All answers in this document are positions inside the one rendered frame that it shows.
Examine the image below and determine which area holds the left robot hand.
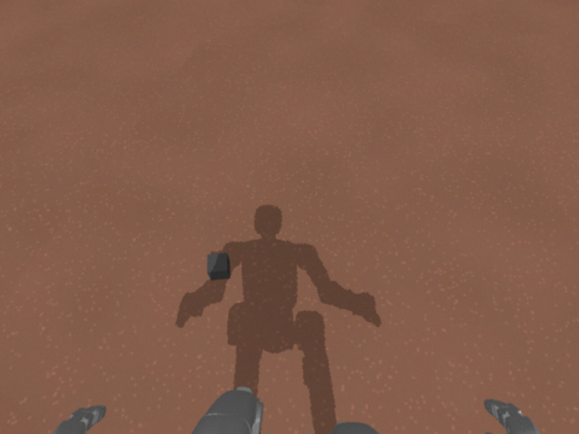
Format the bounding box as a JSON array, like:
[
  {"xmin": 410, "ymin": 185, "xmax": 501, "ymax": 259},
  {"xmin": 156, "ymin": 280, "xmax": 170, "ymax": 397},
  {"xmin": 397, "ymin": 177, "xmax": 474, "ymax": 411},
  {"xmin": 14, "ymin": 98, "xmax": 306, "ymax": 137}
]
[{"xmin": 53, "ymin": 405, "xmax": 107, "ymax": 434}]

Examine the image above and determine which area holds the cube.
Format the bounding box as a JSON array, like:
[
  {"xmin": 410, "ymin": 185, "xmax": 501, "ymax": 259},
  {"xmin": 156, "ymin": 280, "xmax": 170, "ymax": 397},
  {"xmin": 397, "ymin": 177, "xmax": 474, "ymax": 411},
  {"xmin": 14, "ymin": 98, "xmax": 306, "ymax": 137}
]
[{"xmin": 207, "ymin": 252, "xmax": 230, "ymax": 280}]

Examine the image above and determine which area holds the right robot hand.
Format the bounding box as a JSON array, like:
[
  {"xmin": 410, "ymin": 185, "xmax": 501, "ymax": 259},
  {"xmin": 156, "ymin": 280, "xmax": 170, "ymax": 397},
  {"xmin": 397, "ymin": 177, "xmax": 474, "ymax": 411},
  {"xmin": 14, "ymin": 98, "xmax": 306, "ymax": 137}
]
[{"xmin": 484, "ymin": 399, "xmax": 540, "ymax": 434}]

